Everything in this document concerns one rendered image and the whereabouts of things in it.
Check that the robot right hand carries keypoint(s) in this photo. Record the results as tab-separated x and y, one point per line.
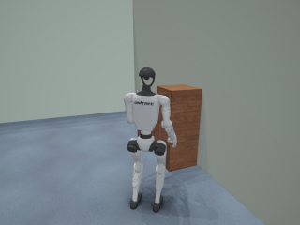
174	142

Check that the right robot forearm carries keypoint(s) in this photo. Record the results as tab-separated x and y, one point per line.
170	131

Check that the right robot shin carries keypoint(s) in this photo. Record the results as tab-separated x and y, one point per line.
159	184

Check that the robot torso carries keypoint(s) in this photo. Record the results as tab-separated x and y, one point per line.
145	113

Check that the robot right upper arm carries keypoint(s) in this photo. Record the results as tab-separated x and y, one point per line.
165	110

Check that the cupboard door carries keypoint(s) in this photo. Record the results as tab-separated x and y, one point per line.
158	132

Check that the robot left upper arm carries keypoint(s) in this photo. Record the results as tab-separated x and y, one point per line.
128	107

